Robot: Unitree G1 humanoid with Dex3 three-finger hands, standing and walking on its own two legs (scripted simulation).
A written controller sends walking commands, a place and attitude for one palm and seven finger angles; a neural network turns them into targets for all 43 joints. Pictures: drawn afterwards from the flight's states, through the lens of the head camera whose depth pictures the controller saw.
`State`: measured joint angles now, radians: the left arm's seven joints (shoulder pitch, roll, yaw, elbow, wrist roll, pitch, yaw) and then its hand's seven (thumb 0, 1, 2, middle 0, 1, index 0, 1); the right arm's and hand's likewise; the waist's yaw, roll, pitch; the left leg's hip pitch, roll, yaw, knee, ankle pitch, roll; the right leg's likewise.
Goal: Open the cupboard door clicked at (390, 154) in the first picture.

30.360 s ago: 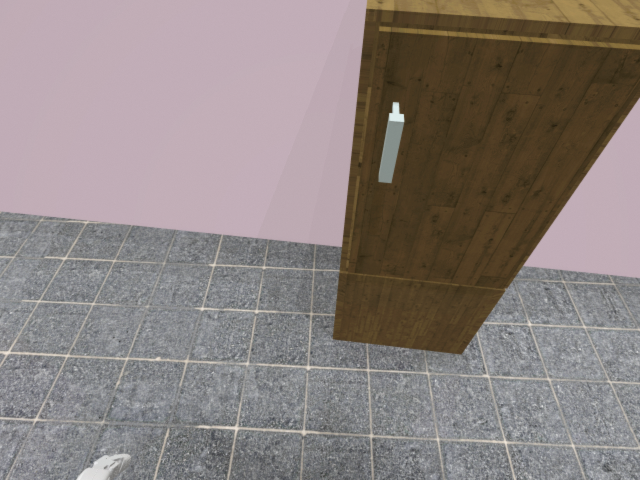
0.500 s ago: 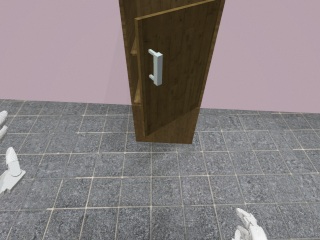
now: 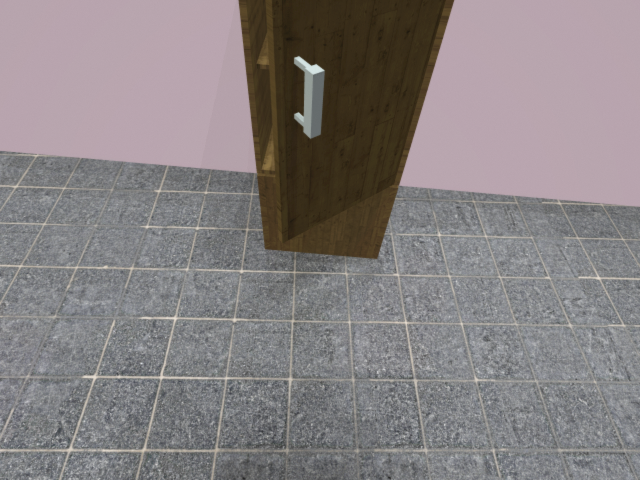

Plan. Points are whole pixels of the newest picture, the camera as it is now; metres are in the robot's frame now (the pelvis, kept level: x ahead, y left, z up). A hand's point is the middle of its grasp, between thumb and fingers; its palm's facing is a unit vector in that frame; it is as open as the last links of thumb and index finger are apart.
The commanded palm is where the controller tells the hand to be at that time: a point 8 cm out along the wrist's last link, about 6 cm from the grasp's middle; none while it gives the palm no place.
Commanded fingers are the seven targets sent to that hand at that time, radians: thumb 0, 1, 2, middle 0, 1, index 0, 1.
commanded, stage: let the arm hang, fingers relaxed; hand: left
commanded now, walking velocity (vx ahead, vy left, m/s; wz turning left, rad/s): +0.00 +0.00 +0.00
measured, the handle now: (306, 97) +0.69 +0.06 +0.08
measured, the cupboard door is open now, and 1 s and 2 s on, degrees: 40 40 40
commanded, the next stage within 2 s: look to check the result in 0.72 s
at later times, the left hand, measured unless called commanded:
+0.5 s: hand out of the picture +0.08 +0.22 -0.15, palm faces +0.00 -0.94 -0.33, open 7.4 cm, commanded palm none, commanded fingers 0.00 0.90 0.90 -0.20 -0.30 -0.20 -0.30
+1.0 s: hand out of the picture +0.12 +0.22 -0.15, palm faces -0.01 -0.95 -0.32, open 7.4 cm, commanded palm none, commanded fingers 0.00 0.90 0.90 -0.20 -0.30 -0.20 -0.30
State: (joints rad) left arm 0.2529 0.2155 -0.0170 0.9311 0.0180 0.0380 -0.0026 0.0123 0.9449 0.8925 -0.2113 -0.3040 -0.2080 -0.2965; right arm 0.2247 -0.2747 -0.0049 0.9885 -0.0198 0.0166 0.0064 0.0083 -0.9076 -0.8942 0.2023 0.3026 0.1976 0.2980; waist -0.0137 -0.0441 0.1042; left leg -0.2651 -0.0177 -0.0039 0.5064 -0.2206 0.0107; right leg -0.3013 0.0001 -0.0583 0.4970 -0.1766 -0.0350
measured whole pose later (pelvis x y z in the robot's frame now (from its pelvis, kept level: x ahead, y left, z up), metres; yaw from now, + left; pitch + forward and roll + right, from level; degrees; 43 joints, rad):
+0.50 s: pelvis +0.02 -0.01 +0.01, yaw +0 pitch -2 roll +0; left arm 0.14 0.27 0.02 1.11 0.01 0.00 0.01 0.01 0.91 0.89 -0.20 -0.30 -0.20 -0.30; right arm 0.20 -0.26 -0.01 1.12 -0.02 0.00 0.00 0.00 -0.91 -0.89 0.20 0.30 0.20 0.30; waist -0.01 0.04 0.05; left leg -0.16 -0.01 -0.01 0.38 -0.19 0.00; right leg -0.21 0.01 -0.06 0.39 -0.15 -0.05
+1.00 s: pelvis +0.05 -0.02 +0.01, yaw +0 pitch -1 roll +0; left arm 0.12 0.28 0.02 1.14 0.01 -0.02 0.01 0.01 0.91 0.89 -0.21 -0.30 -0.20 -0.30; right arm 0.13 -0.30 -0.01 1.13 -0.01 0.00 -0.01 0.00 -0.91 -0.89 0.20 0.30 0.20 0.30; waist -0.01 0.02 0.06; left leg -0.09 0.01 -0.01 0.31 -0.20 -0.02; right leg -0.14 0.03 -0.06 0.33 -0.16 -0.05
